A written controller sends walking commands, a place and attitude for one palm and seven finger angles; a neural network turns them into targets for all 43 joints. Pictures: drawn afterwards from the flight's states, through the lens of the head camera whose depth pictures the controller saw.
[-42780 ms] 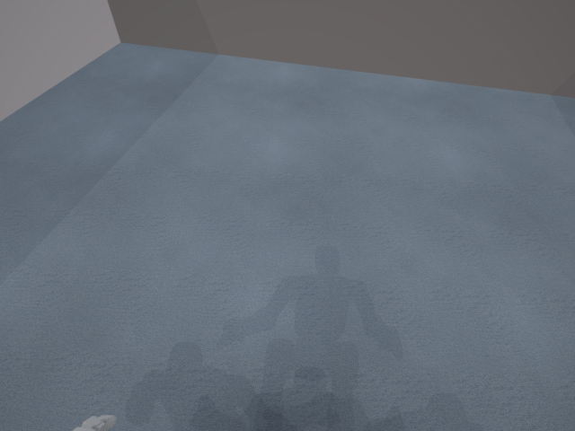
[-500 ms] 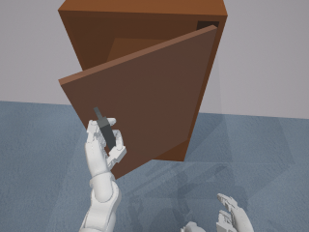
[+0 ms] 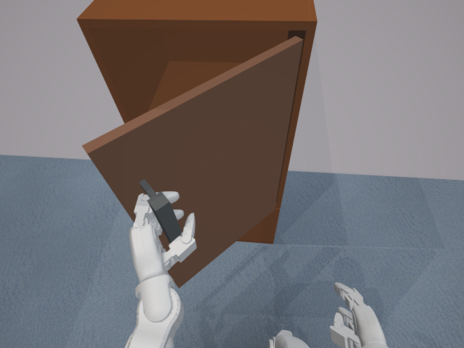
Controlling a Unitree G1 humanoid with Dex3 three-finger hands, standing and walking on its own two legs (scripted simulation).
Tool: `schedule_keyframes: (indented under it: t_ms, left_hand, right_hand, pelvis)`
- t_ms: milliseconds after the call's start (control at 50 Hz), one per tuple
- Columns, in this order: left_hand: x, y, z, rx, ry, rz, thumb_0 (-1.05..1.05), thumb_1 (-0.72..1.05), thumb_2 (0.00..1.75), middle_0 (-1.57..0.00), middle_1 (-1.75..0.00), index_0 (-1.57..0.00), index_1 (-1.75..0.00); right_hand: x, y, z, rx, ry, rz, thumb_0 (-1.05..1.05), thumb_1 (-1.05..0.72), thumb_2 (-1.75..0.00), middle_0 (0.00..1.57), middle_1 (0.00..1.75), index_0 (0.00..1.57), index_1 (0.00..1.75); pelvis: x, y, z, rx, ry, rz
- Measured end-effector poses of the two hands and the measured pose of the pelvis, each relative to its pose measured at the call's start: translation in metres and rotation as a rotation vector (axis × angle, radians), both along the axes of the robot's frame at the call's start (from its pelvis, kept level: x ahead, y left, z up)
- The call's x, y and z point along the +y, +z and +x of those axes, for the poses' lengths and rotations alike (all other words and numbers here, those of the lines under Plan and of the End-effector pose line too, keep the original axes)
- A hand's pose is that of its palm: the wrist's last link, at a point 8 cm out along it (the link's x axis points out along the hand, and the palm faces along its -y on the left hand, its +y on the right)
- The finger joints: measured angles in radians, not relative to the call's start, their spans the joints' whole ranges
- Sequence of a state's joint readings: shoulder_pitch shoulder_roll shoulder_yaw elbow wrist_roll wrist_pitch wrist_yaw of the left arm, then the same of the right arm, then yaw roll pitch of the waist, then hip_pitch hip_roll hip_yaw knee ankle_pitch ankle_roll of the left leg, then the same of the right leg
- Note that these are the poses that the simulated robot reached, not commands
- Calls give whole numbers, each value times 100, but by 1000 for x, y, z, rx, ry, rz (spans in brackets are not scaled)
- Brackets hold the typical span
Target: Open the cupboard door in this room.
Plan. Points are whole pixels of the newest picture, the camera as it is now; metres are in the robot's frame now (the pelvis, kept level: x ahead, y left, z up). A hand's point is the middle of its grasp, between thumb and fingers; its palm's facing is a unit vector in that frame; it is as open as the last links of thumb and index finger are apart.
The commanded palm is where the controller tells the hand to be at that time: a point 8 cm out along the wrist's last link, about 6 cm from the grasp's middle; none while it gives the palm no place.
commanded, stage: open thumb and fingers to let go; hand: left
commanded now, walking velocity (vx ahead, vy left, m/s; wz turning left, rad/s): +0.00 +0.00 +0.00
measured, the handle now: (162, 215) +0.32 +0.14 +0.05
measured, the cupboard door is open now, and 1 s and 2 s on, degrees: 46 46 46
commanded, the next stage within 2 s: slide the hand sideways off the handle in 0.58 s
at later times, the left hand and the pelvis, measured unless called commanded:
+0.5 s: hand (179, 237) +0.28 +0.10 +0.05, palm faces +0.33 -0.94 -0.01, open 14.7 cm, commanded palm +0.24 +0.16 +0.05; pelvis -0.02 +0.01 +0.00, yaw -1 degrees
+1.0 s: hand (168, 254) +0.25 +0.12 +0.06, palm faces -0.16 -0.99 +0.04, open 16.3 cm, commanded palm +0.23 +0.17 +0.05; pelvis -0.02 +0.04 +0.00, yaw -1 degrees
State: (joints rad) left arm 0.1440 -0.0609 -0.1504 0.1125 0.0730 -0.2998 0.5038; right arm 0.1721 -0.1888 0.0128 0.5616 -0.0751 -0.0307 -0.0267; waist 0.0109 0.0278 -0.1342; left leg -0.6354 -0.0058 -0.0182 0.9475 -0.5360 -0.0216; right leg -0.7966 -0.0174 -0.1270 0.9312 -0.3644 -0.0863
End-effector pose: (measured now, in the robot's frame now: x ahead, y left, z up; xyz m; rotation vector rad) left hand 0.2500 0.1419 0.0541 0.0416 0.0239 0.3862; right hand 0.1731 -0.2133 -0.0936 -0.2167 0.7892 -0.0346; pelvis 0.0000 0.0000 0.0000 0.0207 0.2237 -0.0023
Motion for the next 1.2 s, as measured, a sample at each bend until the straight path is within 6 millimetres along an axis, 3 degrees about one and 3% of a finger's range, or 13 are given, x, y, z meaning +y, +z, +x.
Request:
schedule_keyframes:
  t_ms: [260, 400, 580, 720, 840, 920, 1000, 1200]
  left_hand:
    - [1, 1, -4, -12, -12, -16, 0, -22, 42, -32, -122, -32, -123]
    - [6, 0, -5, -22, -24, -22, -1, -43, 33, -29, -105, -29, -106]
    - [6, -1, -1, -29, -58, -27, -1, -49, 30, -26, -69, -26, -70]
    - [11, -1, -1, -31, -81, -13, -1, -50, 30, -35, -58, -33, -60]
    - [31, -1, -5, -25, -441, 114, -1, -50, 30, -27, -44, -19, -45]
    - [34, 1, -5, -1, -574, 10, -2, -50, 30, -21, -37, -15, -38]
    - [31, 0, -8, 0, -547, -85, -2, -50, 30, -17, -33, -15, -34]
    - [35, -5, -29, 19, -500, -32, -1, -50, 30, -14, -30, -16, -31]
  right_hand:
    - [-12, -2, -28, 11, -24, -5, 1, -91, -89, 20, 30, 20, 30]
    - [-11, 0, -35, 5, -33, -19, 1, -91, -89, 20, 30, 20, 30]
    - [3, 2, -34, -8, -23, -16, 1, -91, -89, 20, 30, 20, 30]
    - [19, 2, -29, -9, 5, -6, 1, -91, -89, 20, 30, 20, 30]
    - [27, 1, -31, -27, 24, -8, 1, -91, -89, 20, 30, 21, 30]
    - [30, 7, -32, -58, -2, 0, 1, -91, -89, 20, 30, 21, 30]
    - [34, 17, -29, -102, -11, 3, 1, -91, -89, 20, 30, 21, 30]
    - [45, 20, -14, -127, 12, 7, 1, -91, -89, 20, 30, 21, 30]
  pelvis:
    - [-4, 1, -15, -21, -4, 8]
    - [2, 1, -20, -25, -7, 5]
    - [13, 0, -23, -27, -11, 0]
    - [22, 0, -21, -23, -9, -5]
    - [29, -4, -22, -34, 3, -13]
    - [37, -2, -22, -46, 1, -22]
    - [44, -1, -18, -40, -7, -23]
    - [51, -9, -9, -15, -23, -27]
